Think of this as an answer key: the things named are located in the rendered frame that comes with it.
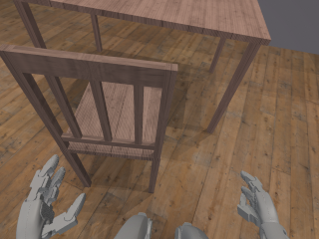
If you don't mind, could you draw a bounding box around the table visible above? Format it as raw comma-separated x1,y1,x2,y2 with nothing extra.
13,0,271,133

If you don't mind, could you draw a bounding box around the chair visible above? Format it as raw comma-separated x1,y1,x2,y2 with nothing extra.
0,44,178,194

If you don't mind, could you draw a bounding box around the right robot forearm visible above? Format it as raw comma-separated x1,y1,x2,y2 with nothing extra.
259,222,290,239

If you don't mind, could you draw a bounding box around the left robot hand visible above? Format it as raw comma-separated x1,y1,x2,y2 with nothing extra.
16,154,87,239

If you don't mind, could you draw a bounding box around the robot right shin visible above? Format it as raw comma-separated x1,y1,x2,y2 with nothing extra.
181,222,192,227

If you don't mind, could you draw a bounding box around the robot right thigh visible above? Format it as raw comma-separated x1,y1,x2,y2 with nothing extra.
174,225,209,239

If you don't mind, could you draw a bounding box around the right robot hand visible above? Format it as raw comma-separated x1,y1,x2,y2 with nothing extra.
237,170,280,228

